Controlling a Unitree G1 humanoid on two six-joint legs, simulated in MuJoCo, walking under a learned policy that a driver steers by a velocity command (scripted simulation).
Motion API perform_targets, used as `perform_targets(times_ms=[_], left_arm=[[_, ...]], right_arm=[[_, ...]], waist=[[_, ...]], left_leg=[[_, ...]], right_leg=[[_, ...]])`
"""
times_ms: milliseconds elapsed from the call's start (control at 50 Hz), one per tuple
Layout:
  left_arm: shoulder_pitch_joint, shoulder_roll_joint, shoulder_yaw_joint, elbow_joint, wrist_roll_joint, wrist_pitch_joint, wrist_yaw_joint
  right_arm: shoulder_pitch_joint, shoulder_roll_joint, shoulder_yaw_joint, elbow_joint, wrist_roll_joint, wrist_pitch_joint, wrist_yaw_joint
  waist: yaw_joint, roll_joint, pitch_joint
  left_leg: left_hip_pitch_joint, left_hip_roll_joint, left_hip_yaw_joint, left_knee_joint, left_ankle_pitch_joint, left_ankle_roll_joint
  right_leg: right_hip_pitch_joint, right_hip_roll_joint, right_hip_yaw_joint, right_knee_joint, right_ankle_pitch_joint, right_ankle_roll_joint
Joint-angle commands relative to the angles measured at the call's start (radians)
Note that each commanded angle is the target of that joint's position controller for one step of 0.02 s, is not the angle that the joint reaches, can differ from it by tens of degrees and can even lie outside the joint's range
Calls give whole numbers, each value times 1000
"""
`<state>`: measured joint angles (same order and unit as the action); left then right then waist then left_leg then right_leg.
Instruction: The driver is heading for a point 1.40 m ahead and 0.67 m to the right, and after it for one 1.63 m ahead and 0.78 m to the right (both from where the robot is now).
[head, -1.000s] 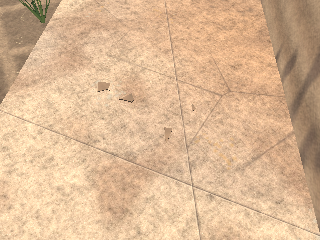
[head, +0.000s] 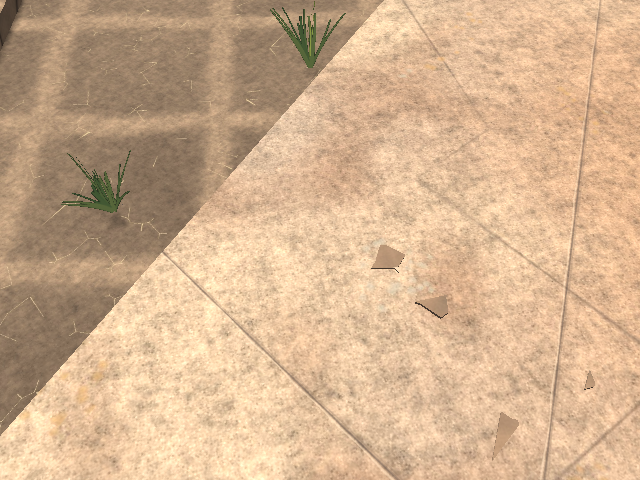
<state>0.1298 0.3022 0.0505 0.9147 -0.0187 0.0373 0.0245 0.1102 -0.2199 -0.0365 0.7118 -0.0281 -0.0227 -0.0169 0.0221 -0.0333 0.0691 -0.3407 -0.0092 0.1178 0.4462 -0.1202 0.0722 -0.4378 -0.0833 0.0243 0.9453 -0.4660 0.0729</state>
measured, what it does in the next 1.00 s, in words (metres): steps on the spot, turning right: right foot, then left foot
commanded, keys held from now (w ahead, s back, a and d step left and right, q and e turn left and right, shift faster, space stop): e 0.92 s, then no key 0.08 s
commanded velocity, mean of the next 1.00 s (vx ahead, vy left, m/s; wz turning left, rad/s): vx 0.01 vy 0.00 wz -0.52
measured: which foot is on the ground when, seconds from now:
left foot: down 0.00-0.20, up 0.22-0.68, down 0.70-1.00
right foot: up 0.00-0.18, down 0.20-0.70, up 0.72-1.00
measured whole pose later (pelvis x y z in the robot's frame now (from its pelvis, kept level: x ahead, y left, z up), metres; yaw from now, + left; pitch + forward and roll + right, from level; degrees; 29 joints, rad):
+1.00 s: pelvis +0.04 -0.03 +0.01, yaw -35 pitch +1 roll +0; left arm 0.16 0.34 0.08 0.70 -0.02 0.06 0.01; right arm 0.13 -0.28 -0.06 0.80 -0.01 0.01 -0.03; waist -0.01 -0.02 0.09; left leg -0.20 0.05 0.08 0.41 -0.23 0.00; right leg -0.45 -0.03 0.03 0.89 -0.42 0.09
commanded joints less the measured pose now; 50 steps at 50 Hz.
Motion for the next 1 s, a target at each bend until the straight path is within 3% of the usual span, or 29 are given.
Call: perform_targets(times_ms=[20,80,140,180,200,220,240,260,280,300,320,340,380,460,520,600,660,680,700,720,740,760,780,800,820,860,900,960,1000], left_arm=[[40,97,30,-51,3,13,8],[24,87,32,-72,6,18,-4],[47,90,37,-80,4,19,-23],[125,90,43,-60,7,18,-36],[157,114,52,-53,16,17,-38],[163,210,73,-69,20,13,-23],[145,300,86,-99,39,2,-23],[130,268,79,-115,63,-25,-29],[86,248,75,-123,54,-47,-24],[37,223,73,-136,29,-54,-18],[12,184,62,-146,7,-54,-10],[20,161,54,-148,3,-51,-3],[58,156,53,-150,7,-46,7],[91,182,66,-158,1,-31,20],[70,201,74,-177,3,-21,18],[27,203,75,-203,2,-9,8],[-25,193,70,-228,-10,1,12],[-38,181,65,-239,-14,4,17],[-9,139,52,-248,-2,3,19],[83,81,39,-238,19,-3,13],[79,158,62,-257,8,-13,10],[84,226,84,-237,-1,-13,10],[80,232,93,-224,-6,-4,9],[84,208,92,-212,-6,10,12],[72,183,85,-223,-4,17,9],[28,140,70,-256,-11,17,0],[-16,121,60,-288,-11,13,-6],[-27,95,43,-312,2,10,-18],[-8,102,43,-311,4,12,-23]], right_arm=[[-23,-193,-64,-44,7,-3,-31],[-41,-188,-67,-28,8,8,-33],[-56,-201,-72,-12,20,21,-30],[-84,-209,-76,-1,43,33,-30],[-55,-186,-74,20,54,38,-30],[-13,-141,-66,22,33,43,-26],[-105,-134,-62,-39,16,38,-34],[-163,-157,-69,-47,14,37,-36],[-145,-170,-77,-39,26,37,-35],[-106,-180,-84,-9,24,37,-41],[-93,-197,-90,4,17,38,-47],[-91,-190,-90,7,15,34,-47],[-81,-170,-87,9,25,26,-44],[-120,-144,-73,2,34,14,-37],[-128,-152,-70,4,38,9,-25],[-98,-172,-73,13,43,-6,-10],[-26,-183,-78,34,45,-22,5],[11,-194,-83,48,42,-26,8],[40,-248,-95,50,27,-24,4],[7,-300,-99,31,13,-11,-8],[26,-293,-96,33,-14,-9,0],[-7,-242,-81,15,-6,-13,0],[-51,-202,-71,10,6,-12,-2],[-70,-187,-64,1,16,-10,-6],[-71,-191,-62,6,23,-7,-11],[-35,-204,-62,18,18,2,-24],[2,-222,-68,24,14,10,-33],[-2,-259,-78,24,20,19,-25],[-10,-276,-81,26,29,22,-11]], waist=[[-9,143,-148],[-15,144,-135],[-2,151,-152],[46,151,-164],[53,107,-141],[15,-128,-110],[30,-278,-60],[52,-162,-96],[14,-131,-93],[-13,-85,-92],[-21,-85,-95],[-25,-88,-113],[-20,-76,-152],[7,-94,-152],[16,-117,-135],[11,-134,-139],[-32,-139,-150],[-52,-124,-153],[-39,-26,-190],[36,238,-194],[12,311,-181],[14,204,-151],[24,166,-122],[22,154,-108],[12,164,-91],[-14,191,-86],[-47,200,-107],[-57,198,-138],[-52,208,-139]], left_leg=[[92,317,-219,-224,-37,187],[110,320,-171,-216,-44,177],[143,331,-135,-172,3,156],[124,307,-79,-88,25,101],[80,262,-29,12,-24,33],[-98,150,76,277,-199,-73],[-331,-11,13,469,-542,-136],[-337,-3,-127,631,-548,-126],[-347,13,-169,671,-450,-111],[-354,26,-176,665,-372,-112],[-357,33,-183,652,-324,-117],[-326,25,-181,667,-287,-126],[-316,10,-183,647,-238,-136],[-295,1,-194,442,-203,-156],[-209,-12,-196,332,-203,-164],[-97,-33,-200,219,-229,-153],[32,-39,-190,0,-119,-128],[124,-18,-188,-112,14,-111],[262,123,-294,-126,128,-62],[363,320,-485,-84,479,43],[312,449,-643,-110,502,200],[283,411,-566,-116,415,209],[259,336,-452,-108,335,160],[245,288,-376,-111,270,130],[237,273,-337,-117,280,131],[250,249,-264,-137,288,140],[318,275,-247,-139,307,158],[298,290,-204,-129,330,161],[264,295,-187,-119,344,158]], right_leg=[[36,-18,-13,14,37,-7],[42,-14,-44,-51,35,-25],[103,6,-84,-167,58,-54],[214,44,-128,-362,186,-94],[265,47,-81,-488,274,-133],[343,-139,215,-612,503,-217],[335,-322,505,-652,669,-401],[312,-304,482,-666,637,-433],[315,-243,389,-651,612,-375],[327,-194,324,-632,589,-317],[338,-177,298,-623,612,-288],[336,-158,278,-614,668,-283],[388,-142,264,-598,735,-291],[441,-123,289,-580,686,-287],[379,-114,328,-578,618,-295],[336,-102,400,-545,665,-295],[324,-62,445,-491,651,-252],[283,-27,436,-460,571,-215],[181,30,380,-352,375,-166],[6,192,206,-135,-108,-104],[-126,196,141,73,-255,-59],[-138,138,153,202,-182,-36],[-149,121,136,242,-106,-21],[-153,110,122,261,-54,-3],[-164,104,108,271,-6,13],[-164,91,54,201,45,28],[-175,68,32,104,55,38],[-54,46,-3,-59,47,24],[33,61,-39,-152,53,7]])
